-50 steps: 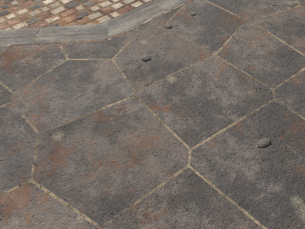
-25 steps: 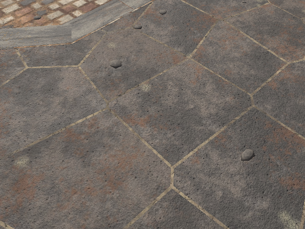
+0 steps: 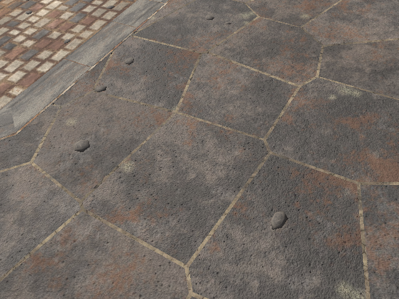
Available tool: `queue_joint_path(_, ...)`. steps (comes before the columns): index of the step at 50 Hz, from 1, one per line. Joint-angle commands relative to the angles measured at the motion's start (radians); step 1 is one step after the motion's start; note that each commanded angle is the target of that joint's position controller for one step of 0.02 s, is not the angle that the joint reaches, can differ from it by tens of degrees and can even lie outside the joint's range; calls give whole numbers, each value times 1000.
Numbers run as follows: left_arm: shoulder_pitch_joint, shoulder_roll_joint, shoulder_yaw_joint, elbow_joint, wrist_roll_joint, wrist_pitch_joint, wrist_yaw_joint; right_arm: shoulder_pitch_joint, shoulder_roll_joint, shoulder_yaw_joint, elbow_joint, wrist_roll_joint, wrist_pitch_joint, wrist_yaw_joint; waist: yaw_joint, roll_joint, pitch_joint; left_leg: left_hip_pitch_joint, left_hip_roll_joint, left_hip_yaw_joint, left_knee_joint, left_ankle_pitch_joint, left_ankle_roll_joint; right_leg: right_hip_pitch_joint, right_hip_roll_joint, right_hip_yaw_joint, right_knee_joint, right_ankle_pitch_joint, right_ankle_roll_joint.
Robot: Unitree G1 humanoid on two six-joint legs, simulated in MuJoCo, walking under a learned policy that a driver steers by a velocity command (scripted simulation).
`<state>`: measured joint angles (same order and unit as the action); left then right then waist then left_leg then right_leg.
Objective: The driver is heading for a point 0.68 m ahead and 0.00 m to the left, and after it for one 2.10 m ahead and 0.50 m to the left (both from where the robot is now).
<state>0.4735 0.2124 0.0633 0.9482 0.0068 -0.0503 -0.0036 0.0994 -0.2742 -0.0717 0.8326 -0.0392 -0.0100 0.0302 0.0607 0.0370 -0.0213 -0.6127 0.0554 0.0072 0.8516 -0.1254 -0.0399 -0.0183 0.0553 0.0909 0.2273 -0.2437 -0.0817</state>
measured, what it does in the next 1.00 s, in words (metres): walks ahead: left foot, then right foot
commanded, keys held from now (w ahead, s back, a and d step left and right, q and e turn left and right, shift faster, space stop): w+e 0.14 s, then w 0.68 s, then w+q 0.18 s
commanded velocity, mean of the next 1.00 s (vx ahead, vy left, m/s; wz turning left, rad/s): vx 0.49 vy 0.00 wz -0.18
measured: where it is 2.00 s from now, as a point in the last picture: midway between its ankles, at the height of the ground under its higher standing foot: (237, 163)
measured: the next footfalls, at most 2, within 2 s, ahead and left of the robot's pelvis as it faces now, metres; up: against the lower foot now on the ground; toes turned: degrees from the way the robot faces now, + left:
left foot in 0.20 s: +0.28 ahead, +0.12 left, +0.00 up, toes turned -6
right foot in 0.70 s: +0.52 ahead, -0.13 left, +0.00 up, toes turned -14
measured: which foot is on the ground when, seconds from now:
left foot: up 0.00-0.18, down 0.20-0.72, up 0.74-1.00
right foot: down 0.00-0.20, up 0.22-0.68, down 0.70-1.00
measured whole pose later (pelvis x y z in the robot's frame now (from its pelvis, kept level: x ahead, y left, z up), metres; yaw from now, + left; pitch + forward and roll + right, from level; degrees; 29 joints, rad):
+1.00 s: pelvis +0.53 -0.06 +0.00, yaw -7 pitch +0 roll -1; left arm 0.37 0.23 0.04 0.98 0.02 -0.10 0.00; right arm 0.21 -0.25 -0.06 0.90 -0.03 -0.02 0.04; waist 0.02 0.04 0.03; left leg -0.64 0.08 -0.04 0.95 -0.12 0.04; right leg -0.03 0.07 -0.14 0.22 -0.19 -0.09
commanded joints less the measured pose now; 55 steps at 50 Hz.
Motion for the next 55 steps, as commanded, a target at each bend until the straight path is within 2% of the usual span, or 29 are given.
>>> queue_joint_path(1, 48, 160, 35, -36, 4, -16, 8, -182, -46, 0, -110, 6, -17, 2, 22, -138, 105, -171, -15, 14, -80, 24, -14, 66, -221, 223, -56, 175, -153)
queue_joint_path(4, 66, 178, 41, -34, 9, -14, 15, -250, -45, 10, -150, 14, -28, 9, 42, -156, 113, -113, -32, 18, -180, 12, -3, 67, -221, 230, 2, 317, -150)
queue_joint_path(6, 42, 196, 46, -43, 11, -14, 21, -232, -61, 10, -163, 20, -36, 8, 22, -168, 106, -22, -39, 12, -239, -3, 22, 52, -231, 251, 38, 393, -128)
queue_joint_path(8, -30, 219, 52, -61, 11, -17, 20, -92, -85, 1, -133, 24, -46, -4, -50, -169, 68, 207, -72, 29, -304, -36, 57, -20, -222, 236, 109, 543, -85)
queue_joint_path(9, -46, 224, 53, -62, 9, -21, 16, 40, -105, -10, -89, 23, -53, -17, -104, -139, 5, 381, -102, 52, -347, -31, 77, -44, -187, 204, 240, 655, -64)
queue_joint_path(10, -46, 205, 49, -60, 5, -28, 10, 194, -143, -25, -50, 10, -66, -32, -168, -77, -90, 602, -47, 9, -367, -34, 106, -127, -117, 143, 463, 603, -42)
queue_joint_path(11, 8, 107, 25, -89, -13, -33, 5, 340, -229, -41, -49, -21, -73, -46, -192, 86, -255, 849, 228, -341, -428, -360, 165, -322, -25, 73, 789, 256, -15)
queue_joint_path(12, 102, 75, 18, -95, -22, -34, 0, 323, -291, -52, -30, -22, -63, -38, -120, 309, -280, 887, 380, -807, -634, -394, 250, -531, 93, 44, 967, -289, -2)
queue_joint_path(13, 57, 130, 24, -69, 8, -23, 5, 224, -193, -34, -39, -3, -56, -32, -81, 144, -115, 744, 348, -755, -641, -502, 251, -591, 5, 70, 1055, -212, -23)
queue_joint_path(14, -29, 136, 24, -77, 17, -22, -4, 148, -111, -16, -53, 8, -59, -27, -76, 22, 0, 604, 297, -573, -639, -428, 238, -583, -37, 50, 1022, -113, -25)
queue_joint_path(15, -84, 119, 19, -88, 18, -22, -11, 120, -74, -4, -48, 5, -64, -25, -70, -2, 39, 530, 241, -431, -648, -278, 220, -559, -64, 41, 969, -64, -22)
queue_joint_path(17, -102, 110, 15, -93, 35, -7, -23, 147, -47, 9, -12, 9, -78, -26, -50, 59, 47, 477, 177, -275, -663, -45, 206, -514, -83, 24, 911, -46, -6)
queue_joint_path(20, -154, 93, 7, -112, 36, 7, -34, 221, -58, 9, 33, 24, -104, -19, -41, 58, 45, 504, 176, -190, -678, 162, 233, -566, -85, -7, 860, -19, 14)
queue_joint_path(23, -303, 80, -10, -162, 39, 7, -45, 258, -59, 11, 59, 28, -103, -20, -58, 43, 79, 517, 155, -113, -718, 205, 239, -638, -123, -70, 711, 83, 43)
queue_joint_path(26, -438, 51, -34, -201, 29, 1, -54, 290, -68, 12, 80, 31, -100, -17, -86, 49, 92, 482, 113, -33, -722, 274, 217, -545, -116, -138, 494, 188, 54)
queue_joint_path(29, -501, 71, -35, -219, 24, 1, -47, 343, -97, 7, 106, 30, -95, -20, -102, 45, 95, 544, 150, -39, -701, 331, 209, -496, -99, -160, 396, 199, 38)
queue_joint_path(32, -488, 94, -27, -217, 29, -4, -35, 353, -108, 5, 127, 25, -81, -28, -81, 43, 88, 633, 178, -31, -606, 517, 196, -434, -68, -170, 331, 118, -2)
queue_joint_path(33, -421, 104, -20, -194, 33, -9, -29, 350, -114, 4, 132, 25, -76, -30, -50, 44, 51, 647, 170, -15, -510, 640, 185, -344, -39, -181, 298, 92, -20)
queue_joint_path(34, -281, 121, -9, -144, 39, -18, -21, 348, -109, 7, 136, 28, -69, -31, 11, 17, -19, 616, 135, 21, -341, 680, 167, -171, -12, -193, 235, 109, -46)
queue_joint_path(35, -111, 176, 11, -96, 58, -27, -10, 341, -87, 15, 117, 31, -67, -31, 73, -24, -119, 458, 97, 46, -112, 486, 147, 73, -119, -74, 229, 65, -89)
queue_joint_path(36, 1, 288, 39, -87, 75, -26, 2, 413, 25, 41, 70, 58, -68, -22, 63, -244, -271, 116, -44, 107, 277, -88, 98, 381, -441, 382, 178, -34, -208)
queue_joint_path(37, -16, 267, 40, -81, 27, -11, 1, 391, -64, 14, 84, 39, -64, -30, 63, -202, -279, -3, -96, -8, 418, -399, 109, 332, -483, 588, 59, -40, -243)
queue_joint_path(38, -126, 218, 27, -88, 9, -8, 0, 307, -86, 3, 64, 30, -62, -29, 15, -134, -111, -59, -30, -46, 430, -315, 121, 198, -426, 417, 49, -56, -212)
queue_joint_path(39, -194, 155, 11, -96, 9, -15, -5, 266, -63, 10, 55, 31, -68, -22, -10, -104, -26, -38, 3, -47, 376, -241, 122, 64, -379, 306, 12, 11, -185)
queue_joint_path(40, -227, 124, 2, -93, 11, -22, -5, 262, -45, 11, 63, 28, -63, -19, -43, -101, 20, 10, 30, -45, 315, -204, 118, -26, -329, 217, -20, 70, -147)
queue_joint_path(41, -238, 103, -4, -82, 6, -28, -2, 281, -34, 12, 72, 11, -49, -14, -73, -112, 43, 63, 45, -42, 273, -187, 106, -99, -291, 153, -45, 121, -123)
queue_joint_path(44, -195, 118, 0, -52, 7, -57, 1, 280, -10, 12, 82, 8, -19, 2, -94, -96, 48, 75, 36, -43, 246, -129, 87, -132, -277, 45, -95, 214, -119)
queue_joint_path(49, -127, 115, -3, -17, 11, -67, 4, 103, -11, 9, 26, 14, -11, 9, -66, -82, 108, -65, 35, -51, 91, 58, 70, -86, -261, -89, -140, 255, -93)
queue_joint_path(55, -45, 125, -8, 23, 12, -64, 22, -86, 12, 31, -50, 8, -20, 22, -13, -84, 140, -41, 10, 67, -171, 146, 101, 36, -275, -215, -105, 437, -66)
Over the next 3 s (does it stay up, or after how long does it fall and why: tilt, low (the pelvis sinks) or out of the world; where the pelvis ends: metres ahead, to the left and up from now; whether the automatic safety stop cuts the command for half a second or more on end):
stays up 1.54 0.30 -0.01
